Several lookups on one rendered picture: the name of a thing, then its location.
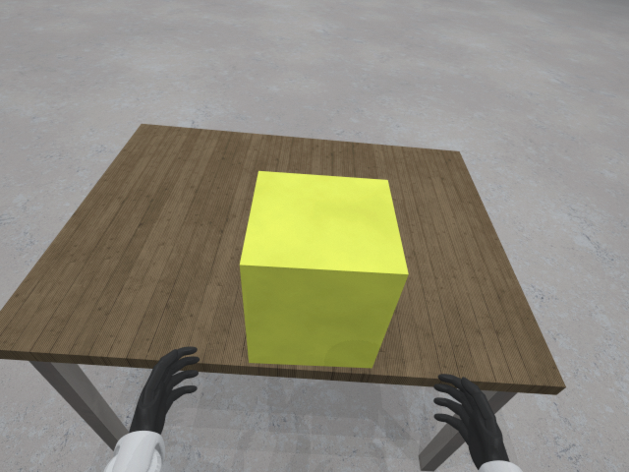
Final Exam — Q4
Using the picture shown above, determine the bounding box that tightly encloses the robot left forearm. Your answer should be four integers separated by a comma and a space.
103, 431, 165, 472

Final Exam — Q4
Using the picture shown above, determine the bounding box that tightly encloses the carton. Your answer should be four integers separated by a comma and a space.
240, 171, 409, 368

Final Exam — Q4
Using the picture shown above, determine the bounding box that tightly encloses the right robot hand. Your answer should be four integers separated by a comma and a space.
433, 374, 510, 470

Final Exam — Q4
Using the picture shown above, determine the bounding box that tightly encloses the table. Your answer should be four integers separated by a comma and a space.
0, 124, 566, 471

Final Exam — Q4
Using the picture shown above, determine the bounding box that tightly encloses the left robot hand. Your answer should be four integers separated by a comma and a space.
129, 347, 200, 435

